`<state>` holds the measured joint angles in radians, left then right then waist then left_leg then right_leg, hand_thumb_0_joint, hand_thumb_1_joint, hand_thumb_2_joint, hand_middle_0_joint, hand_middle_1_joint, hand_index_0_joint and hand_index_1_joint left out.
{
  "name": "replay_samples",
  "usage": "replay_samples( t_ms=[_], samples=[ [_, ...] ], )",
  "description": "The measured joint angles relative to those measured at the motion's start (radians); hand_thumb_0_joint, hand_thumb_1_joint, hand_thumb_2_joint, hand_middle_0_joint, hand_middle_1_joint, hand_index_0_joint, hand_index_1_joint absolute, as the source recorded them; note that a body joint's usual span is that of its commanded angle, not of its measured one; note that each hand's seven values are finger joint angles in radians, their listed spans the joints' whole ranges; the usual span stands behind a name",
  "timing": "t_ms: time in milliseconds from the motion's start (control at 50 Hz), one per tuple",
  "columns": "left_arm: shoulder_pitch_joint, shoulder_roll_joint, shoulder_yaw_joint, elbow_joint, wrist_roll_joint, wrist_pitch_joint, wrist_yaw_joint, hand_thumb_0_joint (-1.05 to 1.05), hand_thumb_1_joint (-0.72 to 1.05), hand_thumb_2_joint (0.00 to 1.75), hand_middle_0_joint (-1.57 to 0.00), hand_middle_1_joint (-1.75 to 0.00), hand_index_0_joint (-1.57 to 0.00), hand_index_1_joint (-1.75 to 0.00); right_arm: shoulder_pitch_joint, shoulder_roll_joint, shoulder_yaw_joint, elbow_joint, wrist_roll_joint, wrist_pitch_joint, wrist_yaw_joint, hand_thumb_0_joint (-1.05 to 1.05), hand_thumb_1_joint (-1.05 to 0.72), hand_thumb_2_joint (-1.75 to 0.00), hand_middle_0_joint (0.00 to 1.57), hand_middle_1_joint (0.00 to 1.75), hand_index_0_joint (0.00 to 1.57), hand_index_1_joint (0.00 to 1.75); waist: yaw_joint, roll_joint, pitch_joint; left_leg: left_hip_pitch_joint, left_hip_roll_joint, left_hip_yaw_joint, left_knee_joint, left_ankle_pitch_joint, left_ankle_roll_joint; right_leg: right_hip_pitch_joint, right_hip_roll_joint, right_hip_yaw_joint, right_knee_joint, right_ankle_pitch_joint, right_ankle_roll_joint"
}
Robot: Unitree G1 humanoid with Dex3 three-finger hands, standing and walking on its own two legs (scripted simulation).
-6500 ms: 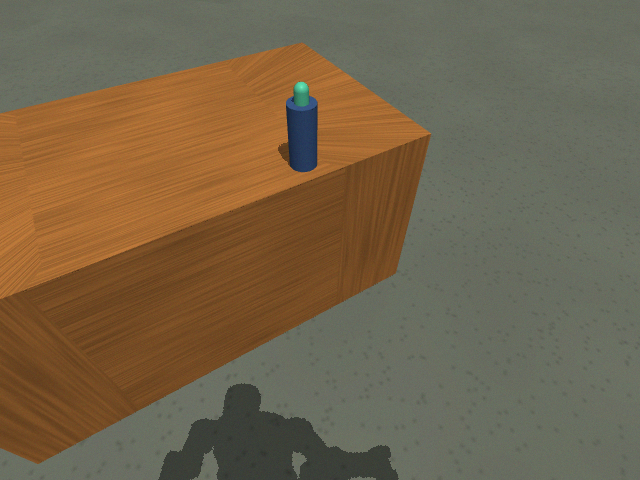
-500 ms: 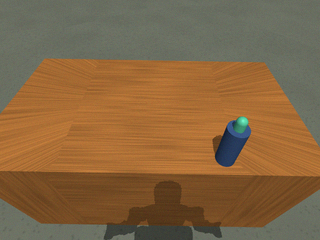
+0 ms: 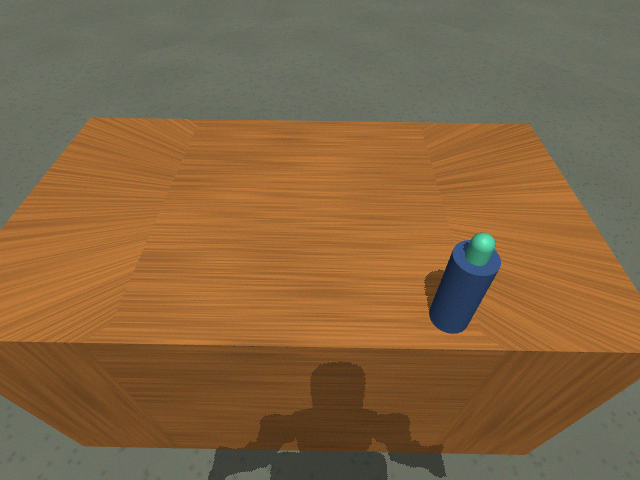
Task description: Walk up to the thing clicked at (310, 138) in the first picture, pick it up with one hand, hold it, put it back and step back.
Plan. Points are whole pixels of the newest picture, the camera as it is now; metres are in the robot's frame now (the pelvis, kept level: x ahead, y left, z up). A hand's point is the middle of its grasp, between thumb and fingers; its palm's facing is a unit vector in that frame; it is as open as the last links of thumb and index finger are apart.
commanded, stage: stand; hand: right
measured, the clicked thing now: (465, 281) +0.42 -0.22 -0.03
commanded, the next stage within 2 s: rise first in 0.28 s
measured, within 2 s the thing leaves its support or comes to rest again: neither
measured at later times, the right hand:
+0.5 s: hand out of the picture +0.12 -0.24 -0.15, palm faces +0.09 +0.95 -0.31, open 8.3 cm
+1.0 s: hand (533, 451) +0.19 -0.26 -0.06, palm faces +0.29 +0.88 -0.36, open 16.7 cm
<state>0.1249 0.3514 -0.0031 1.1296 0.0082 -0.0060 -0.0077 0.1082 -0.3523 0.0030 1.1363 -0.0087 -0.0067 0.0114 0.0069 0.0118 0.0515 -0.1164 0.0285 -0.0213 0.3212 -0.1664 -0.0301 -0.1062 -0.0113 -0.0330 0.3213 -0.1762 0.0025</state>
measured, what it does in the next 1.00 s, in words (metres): stands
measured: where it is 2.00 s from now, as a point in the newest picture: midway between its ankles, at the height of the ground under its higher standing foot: outside the picture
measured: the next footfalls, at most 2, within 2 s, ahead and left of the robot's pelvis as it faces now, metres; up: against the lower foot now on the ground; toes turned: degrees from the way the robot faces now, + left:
none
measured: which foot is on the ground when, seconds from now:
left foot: down 0.00-1.00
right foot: down 0.00-1.00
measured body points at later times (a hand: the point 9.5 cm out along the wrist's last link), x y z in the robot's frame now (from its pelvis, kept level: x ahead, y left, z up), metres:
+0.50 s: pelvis +0.00 +0.00 -0.01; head +0.03 +0.00 +0.44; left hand +0.12 +0.29 -0.13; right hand +0.12 -0.29 -0.13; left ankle +0.01 +0.14 -0.75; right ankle +0.00 -0.12 -0.75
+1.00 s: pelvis +0.02 +0.01 -0.01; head +0.03 +0.02 +0.44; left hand +0.18 +0.27 -0.10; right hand +0.17 -0.30 -0.04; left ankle +0.01 +0.14 -0.75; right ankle +0.00 -0.12 -0.75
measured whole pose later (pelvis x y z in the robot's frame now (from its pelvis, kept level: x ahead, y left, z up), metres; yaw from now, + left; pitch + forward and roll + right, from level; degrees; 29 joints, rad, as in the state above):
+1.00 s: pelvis +0.02 +0.01 -0.01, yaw -2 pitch +0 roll +0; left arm 0.22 0.23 0.07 0.63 -0.04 -0.06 0.09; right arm 0.27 -0.30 -0.17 0.45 0.04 -0.06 -0.08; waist -0.02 -0.02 0.01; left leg -0.18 0.02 0.02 0.43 -0.25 -0.01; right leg -0.18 -0.02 0.01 0.42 -0.24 0.02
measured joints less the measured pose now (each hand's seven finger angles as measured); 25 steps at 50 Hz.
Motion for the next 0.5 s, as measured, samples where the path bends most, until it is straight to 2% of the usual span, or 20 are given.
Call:
replay_samples(
  t_ms=[400,460,500],
  samples=[
    [-0.009,-0.002,0.003,-0.003,-0.002,0.0,0.001,0.01,0.91,0.9,-0.2,-0.3,-0.2,-0.29,0.006,0.002,0.003,-0.008,0.0,0.0,-0.003,0.01,-0.9,-0.9,0.2,0.3,0.2,0.3,-0.004,-0.005,0.004,0.005,0.001,0.002,0.004,-0.012,0.0,0.007,0.001,0.002,-0.002,-0.009,0.0],
    [-0.004,-0.013,0.009,-0.106,-0.062,-0.035,0.024,0.01,0.87,0.86,-0.16,-0.26,-0.17,-0.25,0.002,0.017,-0.004,-0.112,0.057,-0.025,-0.027,0.01,-0.86,-0.86,0.18,0.26,0.18,0.26,-0.007,-0.008,0.022,-0.043,-0.001,0.005,0.06,-0.033,0.003,-0.046,-0.001,0.006,0.062,-0.032,0.0],
    [-0.029,-0.031,0.036,-0.151,-0.082,-0.065,0.035,0.01,0.8,0.8,-0.13,-0.21,-0.13,-0.21,-0.035,0.034,-0.031,-0.149,0.075,-0.058,-0.041,0.01,-0.8,-0.79,0.15,0.22,0.15,0.22,-0.009,-0.007,0.038,-0.076,-0.001,0.008,0.092,-0.042,0.004,-0.081,-0.002,0.01,0.095,-0.04,0.0]
  ],
)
